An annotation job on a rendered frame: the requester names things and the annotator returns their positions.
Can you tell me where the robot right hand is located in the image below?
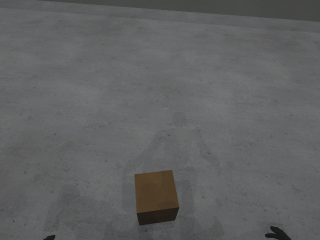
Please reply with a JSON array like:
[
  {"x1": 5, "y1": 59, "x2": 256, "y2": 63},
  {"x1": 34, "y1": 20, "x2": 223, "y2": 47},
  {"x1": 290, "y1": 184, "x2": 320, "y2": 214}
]
[{"x1": 265, "y1": 226, "x2": 291, "y2": 240}]

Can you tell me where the carton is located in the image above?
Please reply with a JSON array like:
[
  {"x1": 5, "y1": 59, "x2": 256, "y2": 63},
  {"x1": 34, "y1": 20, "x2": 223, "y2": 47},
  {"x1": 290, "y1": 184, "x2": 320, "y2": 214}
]
[{"x1": 134, "y1": 170, "x2": 180, "y2": 226}]

